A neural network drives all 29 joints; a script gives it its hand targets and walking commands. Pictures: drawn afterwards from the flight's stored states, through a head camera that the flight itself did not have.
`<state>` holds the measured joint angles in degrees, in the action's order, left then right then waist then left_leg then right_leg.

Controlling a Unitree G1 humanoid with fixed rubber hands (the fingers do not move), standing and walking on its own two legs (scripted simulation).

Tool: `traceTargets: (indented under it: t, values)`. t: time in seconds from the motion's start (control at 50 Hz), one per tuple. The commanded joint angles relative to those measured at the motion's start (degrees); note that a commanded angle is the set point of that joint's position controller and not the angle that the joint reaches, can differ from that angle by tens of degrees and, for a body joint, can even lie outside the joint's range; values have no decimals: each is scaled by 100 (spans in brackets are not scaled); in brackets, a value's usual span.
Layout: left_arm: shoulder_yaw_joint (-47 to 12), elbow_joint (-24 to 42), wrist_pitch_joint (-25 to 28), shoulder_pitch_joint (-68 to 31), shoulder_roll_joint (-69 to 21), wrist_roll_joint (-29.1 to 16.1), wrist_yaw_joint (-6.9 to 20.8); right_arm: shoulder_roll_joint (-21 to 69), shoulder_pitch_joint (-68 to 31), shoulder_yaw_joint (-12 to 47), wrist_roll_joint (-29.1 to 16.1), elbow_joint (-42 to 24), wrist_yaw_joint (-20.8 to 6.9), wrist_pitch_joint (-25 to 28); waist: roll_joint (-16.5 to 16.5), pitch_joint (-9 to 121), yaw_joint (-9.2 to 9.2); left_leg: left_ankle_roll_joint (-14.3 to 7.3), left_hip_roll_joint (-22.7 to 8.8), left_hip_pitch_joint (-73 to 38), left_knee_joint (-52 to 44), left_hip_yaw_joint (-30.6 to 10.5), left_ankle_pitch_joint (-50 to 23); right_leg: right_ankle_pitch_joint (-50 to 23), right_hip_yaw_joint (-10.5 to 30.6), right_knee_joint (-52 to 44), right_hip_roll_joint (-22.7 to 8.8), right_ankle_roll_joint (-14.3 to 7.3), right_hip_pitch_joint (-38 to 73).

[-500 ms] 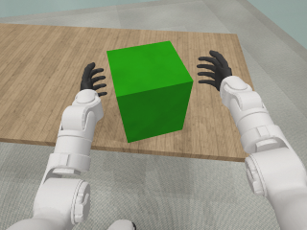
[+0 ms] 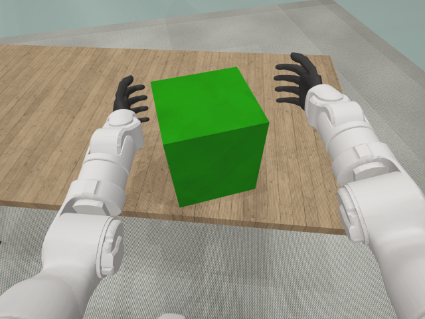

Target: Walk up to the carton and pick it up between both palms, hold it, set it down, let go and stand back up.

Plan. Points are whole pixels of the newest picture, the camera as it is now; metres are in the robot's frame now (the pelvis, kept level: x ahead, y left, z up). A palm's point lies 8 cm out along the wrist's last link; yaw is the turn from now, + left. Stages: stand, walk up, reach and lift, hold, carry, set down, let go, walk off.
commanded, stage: reach and lift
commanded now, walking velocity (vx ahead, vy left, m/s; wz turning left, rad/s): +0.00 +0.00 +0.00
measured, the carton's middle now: (207, 139) +0.50 +0.11 +0.00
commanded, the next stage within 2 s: none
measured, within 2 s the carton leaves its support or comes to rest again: neither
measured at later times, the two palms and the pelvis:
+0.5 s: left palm (129, 131) +0.41 +0.25 +0.10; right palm (306, 103) +0.51 -0.09 +0.14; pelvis +0.01 +0.00 +0.00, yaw +0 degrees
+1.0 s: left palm (138, 144) +0.44 +0.26 +0.03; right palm (293, 123) +0.55 -0.09 +0.04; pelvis +0.03 +0.00 -0.01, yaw +1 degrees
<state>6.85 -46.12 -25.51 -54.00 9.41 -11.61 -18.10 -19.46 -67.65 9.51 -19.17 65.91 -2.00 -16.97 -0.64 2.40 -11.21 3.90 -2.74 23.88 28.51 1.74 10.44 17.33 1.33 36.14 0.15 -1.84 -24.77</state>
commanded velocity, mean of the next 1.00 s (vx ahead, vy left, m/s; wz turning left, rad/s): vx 0.00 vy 0.00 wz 0.00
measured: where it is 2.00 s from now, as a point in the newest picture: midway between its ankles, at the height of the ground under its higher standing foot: outside the picture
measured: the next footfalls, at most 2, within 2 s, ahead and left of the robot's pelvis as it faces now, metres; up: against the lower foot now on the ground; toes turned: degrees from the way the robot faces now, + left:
none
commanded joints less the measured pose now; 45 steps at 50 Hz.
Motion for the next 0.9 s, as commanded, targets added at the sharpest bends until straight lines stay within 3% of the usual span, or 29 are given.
traceTargets:
  t: [0.0, 0.18, 0.32, 0.38, 0.46, 0.7, 0.88]
  values:
    - [222, 88, 594, -3839, 1591, -237, 61, -1250, -3739, 82, -833, -834, -141, 401, -283, 4315, -687, 40, 212, 303, -63, 191, -1820, -2227, -54, -1057, 292, 140, 1197]
    - [281, -772, 1104, -3526, 1470, -121, 248, -1018, -3511, 136, -772, -194, -200, 633, -377, 4102, -715, 33, 223, 513, -32, 236, -1818, -2212, -85, -976, 274, 197, 1226]
    - [283, -1139, 1985, -3363, 1410, -178, 420, -769, -3413, 181, -587, -152, -227, 1215, -443, 4442, -764, 37, 214, 743, 105, 340, -1902, -2320, -131, -763, 274, 246, 1251]
    - [332, -1621, 2334, -3171, 1381, -109, 494, -645, -3248, 288, -543, 248, -244, 1400, -548, 4295, -792, -3, 202, 994, 103, 394, -1759, -2186, -126, -683, 267, 281, 1242]
    - [297, -1800, 2800, -2979, 1313, -156, 585, -586, -3076, 331, -517, 449, -255, 1709, -558, 4391, -769, -11, 197, 1134, 147, 474, -1822, -2174, -162, -586, 275, 292, 1187]
    - [517, -2483, 3912, -2136, 1098, -27, 975, -363, -2760, 591, -414, 385, -205, 2715, -1102, 5483, -759, -87, 202, 1941, 489, 661, -2691, -3834, -125, 13, 211, 523, 1717]
    - [742, -1975, 4329, -1799, 824, 145, 1096, -266, -2720, 611, -386, -101, -120, 3258, -1168, 6473, -749, -35, 187, 1996, 608, 671, -3418, -5176, -129, 302, 182, 714, 1852]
